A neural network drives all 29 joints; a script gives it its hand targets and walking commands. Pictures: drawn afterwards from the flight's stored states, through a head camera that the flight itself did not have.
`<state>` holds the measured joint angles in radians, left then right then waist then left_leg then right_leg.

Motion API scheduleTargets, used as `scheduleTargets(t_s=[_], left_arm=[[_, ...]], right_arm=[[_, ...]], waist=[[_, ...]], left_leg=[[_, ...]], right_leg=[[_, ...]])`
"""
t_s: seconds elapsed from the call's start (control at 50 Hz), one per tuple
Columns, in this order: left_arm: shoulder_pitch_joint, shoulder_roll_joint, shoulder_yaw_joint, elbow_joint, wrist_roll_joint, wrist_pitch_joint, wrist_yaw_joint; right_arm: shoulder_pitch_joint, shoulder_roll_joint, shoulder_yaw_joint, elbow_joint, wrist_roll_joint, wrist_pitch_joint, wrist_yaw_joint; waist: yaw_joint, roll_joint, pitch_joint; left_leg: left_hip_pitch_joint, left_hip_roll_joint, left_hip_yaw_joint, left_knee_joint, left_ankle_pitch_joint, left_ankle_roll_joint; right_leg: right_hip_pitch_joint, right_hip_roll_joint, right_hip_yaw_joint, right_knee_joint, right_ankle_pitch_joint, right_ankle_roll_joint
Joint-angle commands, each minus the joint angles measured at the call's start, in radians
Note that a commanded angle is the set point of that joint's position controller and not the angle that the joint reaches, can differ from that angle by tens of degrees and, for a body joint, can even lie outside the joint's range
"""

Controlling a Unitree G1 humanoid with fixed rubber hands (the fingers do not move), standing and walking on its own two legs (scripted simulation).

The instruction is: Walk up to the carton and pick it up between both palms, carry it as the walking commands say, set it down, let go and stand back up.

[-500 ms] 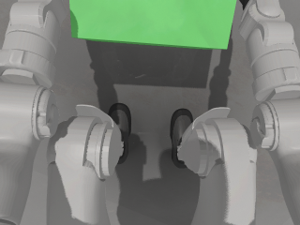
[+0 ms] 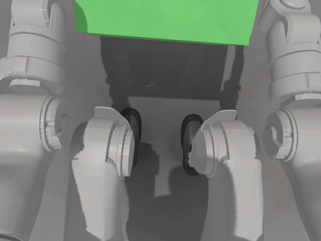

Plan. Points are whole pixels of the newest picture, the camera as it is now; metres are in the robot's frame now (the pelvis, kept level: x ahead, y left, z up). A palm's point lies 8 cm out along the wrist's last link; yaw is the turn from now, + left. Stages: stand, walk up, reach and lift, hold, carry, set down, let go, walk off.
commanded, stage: reach and lift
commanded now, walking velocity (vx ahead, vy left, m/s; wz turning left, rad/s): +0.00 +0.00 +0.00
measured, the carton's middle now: out of the picture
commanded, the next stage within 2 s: none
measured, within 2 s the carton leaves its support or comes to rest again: neither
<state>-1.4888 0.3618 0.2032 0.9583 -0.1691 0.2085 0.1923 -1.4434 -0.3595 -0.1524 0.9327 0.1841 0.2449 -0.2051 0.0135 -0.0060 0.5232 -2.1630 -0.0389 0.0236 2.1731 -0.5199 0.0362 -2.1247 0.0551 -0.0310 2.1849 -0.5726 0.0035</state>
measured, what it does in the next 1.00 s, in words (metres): rises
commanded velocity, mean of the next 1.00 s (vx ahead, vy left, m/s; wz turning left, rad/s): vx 0.00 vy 0.00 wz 0.00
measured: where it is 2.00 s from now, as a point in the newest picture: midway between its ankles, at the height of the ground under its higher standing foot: (160, 152)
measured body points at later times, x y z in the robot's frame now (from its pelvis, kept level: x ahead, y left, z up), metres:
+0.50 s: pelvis -0.01 +0.00 +0.04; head +0.36 +0.01 +0.29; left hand +0.56 +0.20 -0.10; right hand +0.56 -0.18 -0.10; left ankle +0.13 +0.10 -0.34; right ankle +0.12 -0.11 -0.34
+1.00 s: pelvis -0.02 +0.00 +0.09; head +0.34 +0.01 +0.35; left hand +0.54 +0.20 -0.03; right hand +0.54 -0.18 -0.03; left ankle +0.13 +0.10 -0.34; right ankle +0.13 -0.11 -0.34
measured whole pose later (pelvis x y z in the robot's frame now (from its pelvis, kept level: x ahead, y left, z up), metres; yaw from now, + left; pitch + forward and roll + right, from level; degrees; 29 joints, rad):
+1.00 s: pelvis -0.02 +0.00 +0.09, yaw +0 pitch +26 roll -1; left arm -1.35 0.23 0.39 0.63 -0.01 0.37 0.16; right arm -1.32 -0.26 -0.33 0.63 0.03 0.41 -0.16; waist 0.01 0.00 0.52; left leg -1.87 -0.08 -0.01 1.88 -0.46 0.01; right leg -1.84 0.09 0.01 1.89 -0.50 0.02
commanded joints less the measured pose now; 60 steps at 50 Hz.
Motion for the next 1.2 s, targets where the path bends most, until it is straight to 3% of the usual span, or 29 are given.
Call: scheduleTargets(t_s=[0.0, 0.2, 0.34, 0.56, 1.18], left_arm=[[-0.603, -0.934, -0.381, -0.239, -0.081, 0.017, -0.392], [-0.539, -0.982, -0.366, -0.24, -0.044, 0.062, -0.421], [-0.524, -1.011, -0.397, -0.329, -0.033, 0.098, -0.425], [-0.498, -1.035, -0.404, -0.334, -0.012, 0.136, -0.438], [-0.448, -1.118, -0.464, -0.418, -0.007, 0.196, -0.456]], right_arm=[[-0.777, 0.928, 0.348, -0.369, 0.092, -0.043, 0.374], [-0.705, 0.986, 0.333, -0.358, 0.052, -0.002, 0.391], [-0.697, 1.012, 0.359, -0.454, 0.053, 0.029, 0.397], [-0.669, 1.025, 0.357, -0.446, 0.031, 0.067, 0.413], [-0.589, 1.097, 0.403, -0.52, 0.021, 0.135, 0.454]], waist=[[-0.014, 0.023, -1.854], [-0.016, 0.006, -1.898], [-0.006, 0.016, -2.072], [-0.012, 0.015, -2.12], [-0.019, 0.013, -2.34]], left_leg=[[0.698, -0.039, 0.018, -0.142, 0.313, -0.014], [0.673, -0.044, 0.026, -0.183, 0.298, -0.016], [0.747, -0.055, 0.033, -0.222, 0.336, -0.021], [0.777, -0.064, 0.034, -0.301, 0.265, -0.023], [0.981, -0.084, 0.022, -0.527, 0.239, -0.04]], right_leg=[[0.548, 0.035, -0.037, -0.176, 0.299, -0.025], [0.581, 0.044, -0.034, -0.218, 0.299, -0.022], [0.655, 0.059, -0.036, -0.253, 0.343, -0.016], [0.677, 0.068, -0.036, -0.335, 0.272, -0.016], [0.89, 0.088, -0.016, -0.56, 0.252, -0.014]])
